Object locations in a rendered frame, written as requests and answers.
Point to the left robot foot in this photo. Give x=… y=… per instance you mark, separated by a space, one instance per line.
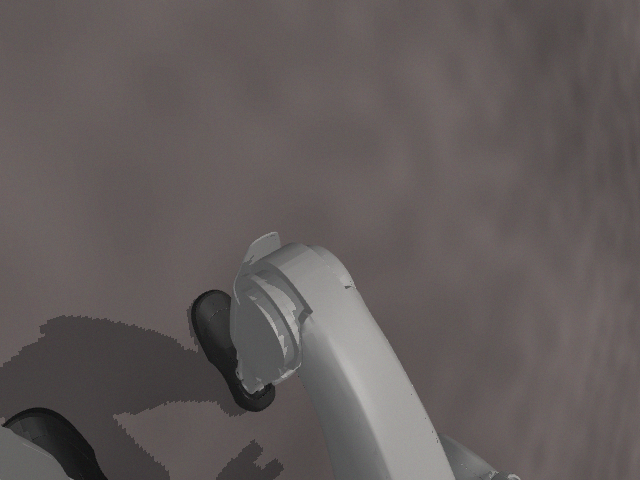
x=55 y=434

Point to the right robot hand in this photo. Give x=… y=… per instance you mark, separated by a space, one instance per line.
x=465 y=464

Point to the right robot foot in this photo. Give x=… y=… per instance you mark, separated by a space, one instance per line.
x=210 y=317

